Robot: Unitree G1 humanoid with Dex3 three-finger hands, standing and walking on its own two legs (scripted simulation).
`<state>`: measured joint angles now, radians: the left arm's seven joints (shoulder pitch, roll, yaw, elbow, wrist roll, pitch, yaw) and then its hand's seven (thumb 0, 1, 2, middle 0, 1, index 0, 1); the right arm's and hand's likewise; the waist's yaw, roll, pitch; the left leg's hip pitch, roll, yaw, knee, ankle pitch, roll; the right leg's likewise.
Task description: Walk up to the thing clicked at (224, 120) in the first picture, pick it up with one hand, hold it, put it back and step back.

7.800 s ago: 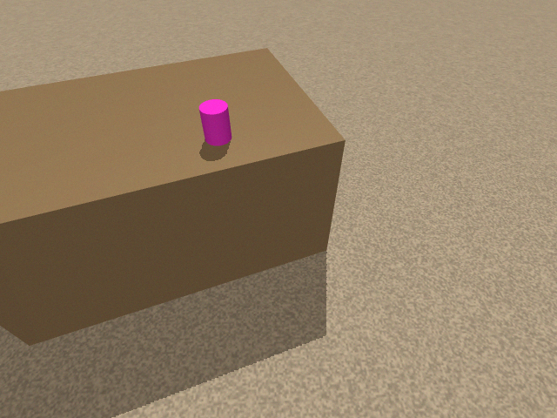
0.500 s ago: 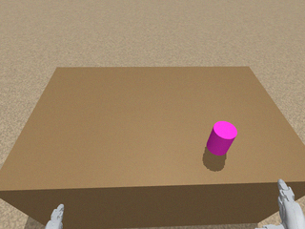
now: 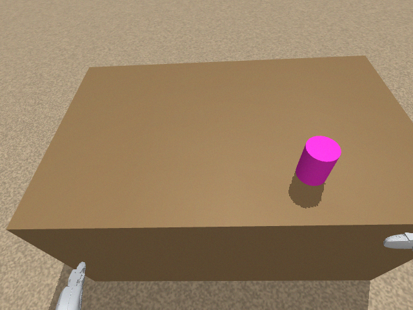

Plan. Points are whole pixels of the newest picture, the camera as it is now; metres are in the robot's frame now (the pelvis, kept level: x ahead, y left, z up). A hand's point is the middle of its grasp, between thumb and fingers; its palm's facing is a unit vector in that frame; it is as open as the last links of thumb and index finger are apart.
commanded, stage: go down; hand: right
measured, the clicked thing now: (316, 161) +0.51 -0.27 -0.09
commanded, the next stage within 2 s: none
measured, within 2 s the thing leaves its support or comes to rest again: neither
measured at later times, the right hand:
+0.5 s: hand out of the picture +0.35 -0.40 +0.03, palm faces +0.27 +0.96 +0.00, open 17.1 cm
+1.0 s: hand out of the picture +0.38 -0.43 +0.05, palm faces +0.30 +0.95 +0.01, open 17.4 cm
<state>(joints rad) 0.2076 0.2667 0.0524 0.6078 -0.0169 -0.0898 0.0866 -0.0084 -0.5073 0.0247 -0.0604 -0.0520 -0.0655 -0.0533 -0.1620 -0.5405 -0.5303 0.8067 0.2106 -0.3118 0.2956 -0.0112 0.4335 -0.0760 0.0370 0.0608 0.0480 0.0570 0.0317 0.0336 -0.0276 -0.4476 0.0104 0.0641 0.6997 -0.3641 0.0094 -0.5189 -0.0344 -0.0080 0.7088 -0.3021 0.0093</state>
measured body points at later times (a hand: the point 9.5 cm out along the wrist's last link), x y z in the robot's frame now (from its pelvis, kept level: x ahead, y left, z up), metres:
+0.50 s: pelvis +0.00 -0.03 -0.03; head +0.07 -0.07 +0.42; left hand +0.15 +0.24 -0.07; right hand +0.33 -0.45 +0.04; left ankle -0.01 +0.11 -0.72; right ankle +0.03 -0.13 -0.72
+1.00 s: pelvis +0.00 -0.03 -0.03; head +0.09 -0.08 +0.40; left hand +0.15 +0.23 -0.07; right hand +0.36 -0.48 +0.05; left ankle -0.01 +0.11 -0.72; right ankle +0.03 -0.13 -0.72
